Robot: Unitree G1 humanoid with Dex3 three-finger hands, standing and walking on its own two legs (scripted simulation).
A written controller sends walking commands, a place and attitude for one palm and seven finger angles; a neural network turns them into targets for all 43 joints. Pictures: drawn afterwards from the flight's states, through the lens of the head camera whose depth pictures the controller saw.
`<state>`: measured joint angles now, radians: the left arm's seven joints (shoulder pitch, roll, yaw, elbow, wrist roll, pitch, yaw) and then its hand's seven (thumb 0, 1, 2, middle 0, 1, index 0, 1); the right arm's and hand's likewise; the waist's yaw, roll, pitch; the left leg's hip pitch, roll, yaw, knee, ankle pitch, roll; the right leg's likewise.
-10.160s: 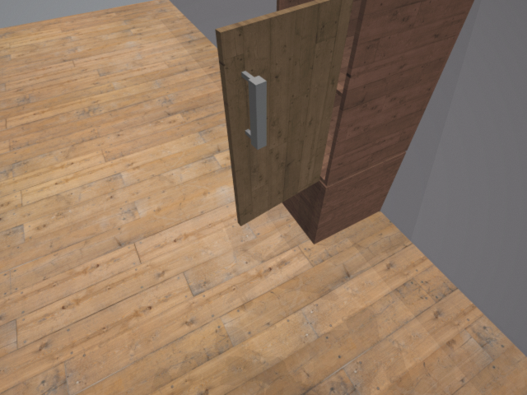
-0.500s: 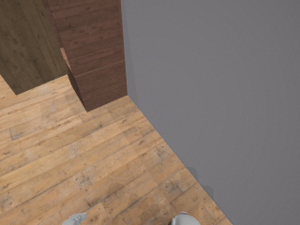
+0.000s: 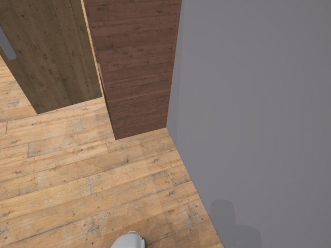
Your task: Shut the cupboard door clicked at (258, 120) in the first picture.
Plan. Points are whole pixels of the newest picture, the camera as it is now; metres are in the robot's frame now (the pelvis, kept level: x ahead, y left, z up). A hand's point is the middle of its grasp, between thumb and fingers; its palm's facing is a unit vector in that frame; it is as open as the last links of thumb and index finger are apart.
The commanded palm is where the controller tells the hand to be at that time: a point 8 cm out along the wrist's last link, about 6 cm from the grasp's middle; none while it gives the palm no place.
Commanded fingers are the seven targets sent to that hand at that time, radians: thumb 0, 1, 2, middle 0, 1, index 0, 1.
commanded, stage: turn to face it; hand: left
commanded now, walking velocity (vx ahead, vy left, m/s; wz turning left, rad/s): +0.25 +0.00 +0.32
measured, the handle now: (0, 33) +0.71 +0.65 +0.09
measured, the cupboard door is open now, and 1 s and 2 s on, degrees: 97 97 97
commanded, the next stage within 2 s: take the last steps up to it in 0.94 s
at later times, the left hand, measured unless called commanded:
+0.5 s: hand (94, 197) +0.27 +0.23 -0.15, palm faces +0.20 -0.96 -0.17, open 7.4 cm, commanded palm none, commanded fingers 0.00 0.90 0.90 -0.20 -0.30 -0.20 -0.30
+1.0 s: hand out of the picture +0.14 +0.20 -0.18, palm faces +0.49 -0.85 -0.22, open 7.4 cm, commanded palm none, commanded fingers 0.00 0.90 0.90 -0.20 -0.30 -0.20 -0.30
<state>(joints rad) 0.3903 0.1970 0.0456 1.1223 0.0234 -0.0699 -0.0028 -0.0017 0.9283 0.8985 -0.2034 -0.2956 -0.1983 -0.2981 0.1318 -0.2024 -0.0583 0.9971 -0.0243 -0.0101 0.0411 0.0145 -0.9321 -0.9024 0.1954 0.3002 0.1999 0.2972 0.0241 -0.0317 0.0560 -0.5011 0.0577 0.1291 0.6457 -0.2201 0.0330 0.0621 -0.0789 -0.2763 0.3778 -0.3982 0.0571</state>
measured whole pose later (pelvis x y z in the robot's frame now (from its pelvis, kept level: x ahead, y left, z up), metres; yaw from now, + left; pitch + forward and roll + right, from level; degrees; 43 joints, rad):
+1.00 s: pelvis +0.23 +0.01 +0.00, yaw +27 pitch +0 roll +0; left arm 0.29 0.24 0.05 0.98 0.01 0.02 0.01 0.01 0.91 0.90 -0.21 -0.30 -0.20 -0.30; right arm 0.06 -0.24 -0.05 0.92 -0.01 0.03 0.01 0.01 -0.91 -0.90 0.20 0.30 0.20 0.30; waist 0.03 -0.05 0.09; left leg -0.32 0.01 0.05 0.59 -0.23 0.01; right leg -0.25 -0.12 -0.16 0.68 -0.43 0.04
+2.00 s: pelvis +0.40 +0.16 +0.01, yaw +34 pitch +0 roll +0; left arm 0.20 0.15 0.05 1.01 0.02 -0.05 0.02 0.00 0.92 0.90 -0.20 -0.30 -0.20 -0.30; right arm 0.28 -0.15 -0.03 1.10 -0.01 0.01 -0.01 0.01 -0.91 -0.90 0.20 0.30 0.20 0.30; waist -0.01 0.01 0.04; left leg -0.36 0.04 0.06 0.81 -0.43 -0.03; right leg -0.21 -0.04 -0.14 0.48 -0.27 -0.02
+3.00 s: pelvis +0.39 +0.16 +0.01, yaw +32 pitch -3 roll +0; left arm 0.28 0.19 -0.01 1.05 0.02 0.00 0.03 0.01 0.91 0.90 -0.20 -0.30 -0.20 -0.30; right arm 0.28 -0.18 0.00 1.00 -0.01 0.00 -0.02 0.01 -0.92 -0.90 0.20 0.30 0.20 0.30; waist -0.01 0.01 0.01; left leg -0.19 -0.03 0.06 0.51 -0.27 0.05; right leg -0.22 -0.02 0.00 0.50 -0.23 0.01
